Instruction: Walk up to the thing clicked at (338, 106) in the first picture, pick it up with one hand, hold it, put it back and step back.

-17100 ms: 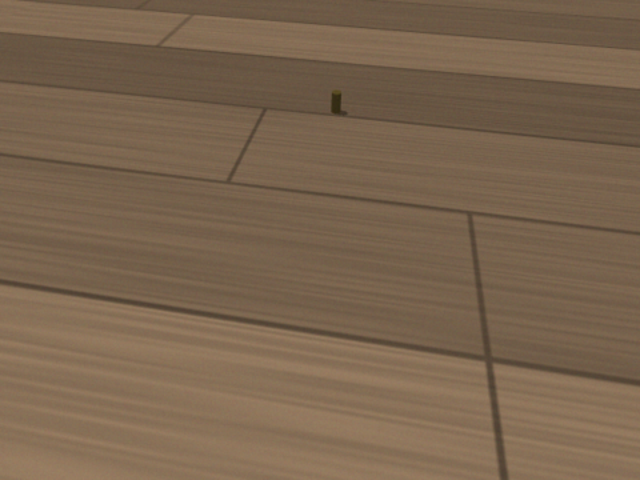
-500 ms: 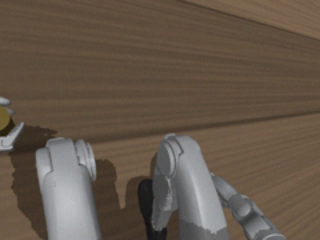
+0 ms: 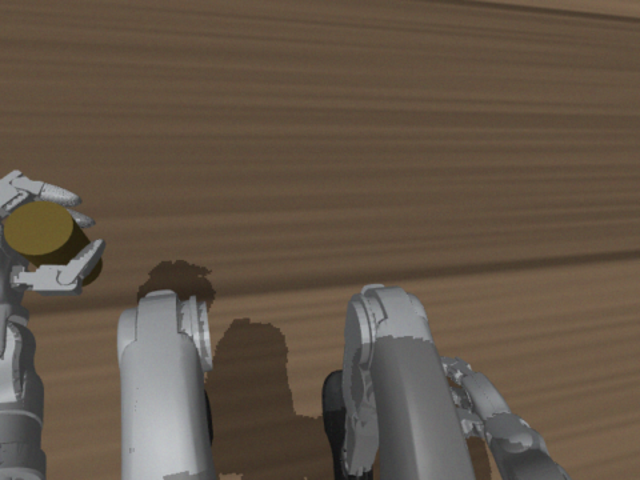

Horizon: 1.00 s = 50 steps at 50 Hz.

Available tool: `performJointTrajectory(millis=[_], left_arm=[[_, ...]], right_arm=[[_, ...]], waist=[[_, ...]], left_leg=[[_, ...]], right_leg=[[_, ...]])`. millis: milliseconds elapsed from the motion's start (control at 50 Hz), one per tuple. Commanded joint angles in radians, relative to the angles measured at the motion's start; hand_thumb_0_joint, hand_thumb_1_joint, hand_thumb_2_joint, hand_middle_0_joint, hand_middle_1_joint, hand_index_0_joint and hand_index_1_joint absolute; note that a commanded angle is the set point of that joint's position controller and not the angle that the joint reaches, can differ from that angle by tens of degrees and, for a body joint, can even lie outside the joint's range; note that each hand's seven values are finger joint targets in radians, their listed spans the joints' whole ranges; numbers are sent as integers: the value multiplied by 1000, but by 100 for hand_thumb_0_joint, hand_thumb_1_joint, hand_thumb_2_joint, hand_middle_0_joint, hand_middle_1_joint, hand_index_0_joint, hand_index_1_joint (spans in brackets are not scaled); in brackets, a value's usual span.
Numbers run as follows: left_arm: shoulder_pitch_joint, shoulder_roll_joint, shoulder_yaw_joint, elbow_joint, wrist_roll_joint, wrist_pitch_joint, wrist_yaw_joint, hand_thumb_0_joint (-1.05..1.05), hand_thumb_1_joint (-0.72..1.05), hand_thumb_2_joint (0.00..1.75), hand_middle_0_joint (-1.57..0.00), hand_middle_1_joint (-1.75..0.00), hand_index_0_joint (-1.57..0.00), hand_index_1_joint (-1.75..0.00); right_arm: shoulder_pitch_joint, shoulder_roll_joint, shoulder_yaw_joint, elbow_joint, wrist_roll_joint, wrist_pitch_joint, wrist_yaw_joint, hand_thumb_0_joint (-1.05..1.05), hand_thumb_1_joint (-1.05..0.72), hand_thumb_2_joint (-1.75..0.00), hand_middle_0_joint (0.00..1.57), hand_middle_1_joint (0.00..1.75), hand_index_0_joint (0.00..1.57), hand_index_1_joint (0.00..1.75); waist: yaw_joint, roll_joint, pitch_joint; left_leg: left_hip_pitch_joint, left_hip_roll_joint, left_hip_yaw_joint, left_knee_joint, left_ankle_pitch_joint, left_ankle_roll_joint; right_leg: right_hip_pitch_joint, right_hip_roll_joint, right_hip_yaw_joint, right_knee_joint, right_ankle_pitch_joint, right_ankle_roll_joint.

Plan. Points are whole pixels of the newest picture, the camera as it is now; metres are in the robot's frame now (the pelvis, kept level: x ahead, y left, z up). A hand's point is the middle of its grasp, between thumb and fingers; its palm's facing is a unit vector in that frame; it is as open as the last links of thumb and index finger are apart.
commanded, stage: settle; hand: left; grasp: from the side
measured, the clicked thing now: (60, 249) +0.37 +0.29 -0.07
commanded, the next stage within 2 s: lift in 0.80 s
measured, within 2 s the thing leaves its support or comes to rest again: neither
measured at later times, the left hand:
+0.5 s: hand (42, 230) +0.37 +0.28 +0.00, palm faces +0.20 -0.98 -0.08, open 8.0 cm
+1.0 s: hand (40, 209) +0.38 +0.27 +0.02, palm faces +0.21 -0.98 -0.06, open 8.0 cm
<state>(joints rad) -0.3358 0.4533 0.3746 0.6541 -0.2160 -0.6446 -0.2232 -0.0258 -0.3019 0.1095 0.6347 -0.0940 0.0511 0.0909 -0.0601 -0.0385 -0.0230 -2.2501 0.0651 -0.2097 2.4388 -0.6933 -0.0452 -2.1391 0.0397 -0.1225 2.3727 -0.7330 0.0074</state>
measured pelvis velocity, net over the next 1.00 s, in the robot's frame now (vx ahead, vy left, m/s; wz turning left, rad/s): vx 0.00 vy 0.00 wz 0.07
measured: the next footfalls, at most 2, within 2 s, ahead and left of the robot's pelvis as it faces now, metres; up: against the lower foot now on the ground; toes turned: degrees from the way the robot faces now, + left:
none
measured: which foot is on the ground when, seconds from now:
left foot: down 0.00-1.00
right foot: down 0.00-1.00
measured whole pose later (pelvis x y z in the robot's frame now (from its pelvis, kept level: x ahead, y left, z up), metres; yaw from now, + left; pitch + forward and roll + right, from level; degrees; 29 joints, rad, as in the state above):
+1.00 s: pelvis +0.00 +0.00 +0.05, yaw +4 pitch +32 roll -4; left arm -0.43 0.36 0.41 0.72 -0.19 -0.57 -0.27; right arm 0.05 -0.28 0.02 0.66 -0.05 0.01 0.04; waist -0.05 -0.01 -0.12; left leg -2.14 0.07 -0.12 2.25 -0.67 -0.04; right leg -2.06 0.02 -0.06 2.24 -0.73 0.00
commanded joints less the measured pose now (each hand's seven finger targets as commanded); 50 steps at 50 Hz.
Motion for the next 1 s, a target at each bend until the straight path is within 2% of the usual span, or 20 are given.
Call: performJointTrajectory(millis=[0, 20, 80, 120, 140, 160, 180, 240, 300, 340, 380, 420, 460, 480, 600, 640, 680, 880, 920, 980], left_arm=[[-146, 172, 79, -192, -45, -52, -9, 0, 32, 124, -123, -134, -122, -135], [-203, 210, 100, -268, -43, -55, -10, 0, 32, 124, -124, -134, -123, -136], [-183, 189, 97, -269, -40, -43, -8, 0, 31, 125, -126, -135, -125, -136], [-172, 162, 85, -244, -36, -34, -8, 0, 32, 126, -126, -135, -125, -137], [-206, 185, 99, -281, -31, -35, -6, 0, 33, 127, -127, -136, -126, -138], [-152, 153, 85, -209, -30, -25, -10, 0, 32, 126, -128, -137, -127, -139], [-210, 185, 96, -287, -28, -29, -13, 0, 31, 127, -128, -136, -127, -139], [-193, 138, 70, -245, -24, -13, -16, 0, 32, 129, -130, -139, -129, -141], [-241, 164, 86, -271, -17, -15, -13, 0, 31, 132, -133, -141, -132, -144], [-204, 130, 69, -224, -16, -9, -19, 0, 31, 132, -133, -142, -132, -144], [-270, 170, 87, -275, -12, -16, -22, 0, 32, 132, -133, -141, -132, -143], [-209, 139, 73, -209, -12, -7, -29, 0, 32, 131, -133, -141, -132, -143], [-244, 125, 69, -216, -20, -8, -31, 0, 33, 132, -133, -141, -132, -143], [-264, 161, 91, -253, -17, -12, -27, 0, 34, 131, -132, -140, -131, -142], [-268, 126, 72, -198, -6, -9, -26, 0, 37, 134, -132, -141, -131, -143], [-294, 157, 92, -217, 0, -16, -25, 0, 39, 134, -132, -140, -131, -142], [-293, 122, 71, -184, -1, -15, -29, 0, 36, 135, -132, -141, -131, -143], [-330, 137, 101, -156, -1, -17, -33, 0, 37, 132, -126, -135, -125, -137], [-336, 153, 109, -176, -2, -19, -34, 0, 38, 124, -130, -138, -132, -137], [-309, 144, 93, -185, -6, -12, -43, 0, 35, 123, -127, -137, -130, -136]], right_arm=[[71, -212, -96, -85, 14, -29, -21, 0, -89, -90, 20, 30, 20, 30], [82, -211, -104, -77, 15, -30, -24, 0, -89, -90, 20, 30, 20, 30], [81, -201, -114, -80, 23, -34, -31, 0, -89, -90, 20, 30, 20, 30], [83, -200, -121, -77, 25, -36, -35, 0, -89, -90, 20, 30, 20, 30], [92, -196, -124, -72, 23, -38, -36, 0, -89, -90, 20, 30, 20, 30], [86, -197, -125, -74, 28, -40, -37, 0, -89, -90, 20, 30, 20, 30], [96, -197, -129, -66, 28, -41, -39, 0, -89, -90, 20, 30, 20, 30], [98, -197, -137, -68, 32, -42, -42, 0, -89, -90, 20, 30, 20, 30], [96, -192, -142, -65, 34, -48, -46, 0, -88, -90, 20, 30, 20, 30], [95, -189, -144, -69, 36, -51, -46, 0, -89, -90, 20, 30, 20, 30], [109, -187, -149, -61, 35, -56, -47, 0, -89, -90, 20, 30, 20, 30], [105, -185, -152, -68, 38, -59, -51, 0, -89, -90, 20, 30, 20, 30], [108, -183, -151, -70, 39, -66, -51, 0, -89, -90, 20, 30, 20, 30], [110, -184, -154, -63, 38, -68, -54, 0, -89, -90, 20, 30, 20, 30], [120, -178, -154, -57, 41, -71, -55, 0, -88, -90, 20, 30, 20, 30], [139, -175, -156, -44, 37, -69, -55, 0, -88, -90, 20, 30, 20, 30], [135, -172, -154, -44, 38, -70, -54, 0, -88, -90, 20, 30, 20, 30], [152, -170, -158, -54, 40, -69, -56, 0, -88, -90, 20, 30, 20, 30], [160, -168, -160, -50, 42, -70, -57, 0, -91, -90, 20, 30, 20, 30], [157, -165, -166, -54, 46, -74, -61, 0, -91, -90, 20, 30, 20, 30]], waist=[[13, 162, -687], [11, 156, -708], [27, 164, -706], [15, 152, -689], [17, 154, -706], [17, 139, -688], [23, 159, -701], [11, 168, -689], [21, 189, -681], [12, 170, -660], [16, 164, -698], [17, 143, -688], [9, 151, -697], [29, 165, -704], [14, 181, -705], [21, 174, -733], [12, 170, -705], [18, 141, -742], [26, 138, -762], [24, 135, -762]], left_leg=[[407, -11, 115, -269, 145, 68], [409, -10, 116, -272, 151, 69], [428, -11, 122, -297, 137, 67], [429, -11, 123, -310, 126, 69], [429, -10, 125, -309, 133, 68], [429, -12, 125, -317, 130, 70], [444, -9, 126, -321, 141, 69], [481, -11, 125, -343, 140, 67], [499, -13, 126, -367, 111, 63], [487, -14, 128, -378, 97, 65], [489, -15, 136, -376, 105, 68], [495, -17, 141, -384, 100, 71], [503, -19, 141, -391, 96, 70], [517, -18, 143, -396, 98, 68], [560, -20, 141, -412, 141, 66], [571, -18, 142, -406, 174, 68], [570, -20, 143, -415, 167, 67], [553, -25, 154, -434, 131, 71], [567, -26, 158, -435, 150, 71], [569, -26, 166, -446, 153, 75]], right_leg=[[384, 28, -8, -294, 244, -27], [396, 29, -4, -300, 247, -27], [375, 25, 4, -312, 218, -32], [374, 26, 3, -325, 207, -32], [394, 24, 9, -327, 214, -31], [381, 24, 4, -330, 206, -33], [382, 24, 6, -329, 218, -35], [348, 23, -3, -330, 213, -40], [318, 21, -3, -339, 180, -47], [328, 19, -2, -352, 165, -45], [360, 16, 10, -369, 171, -42], [362, 15, 19, -385, 159, -40], [364, 13, 19, -390, 156, -42], [359, 14, 22, -391, 156, -43], [343, 10, 14, -381, 195, -48], [372, 10, 19, -382, 224, -45], [351, 8, 17, -382, 214, -48], [400, 6, 27, -414, 174, -43], [413, 6, 34, -421, 190, -43], [436, 4, 49, -444, 190, -40]])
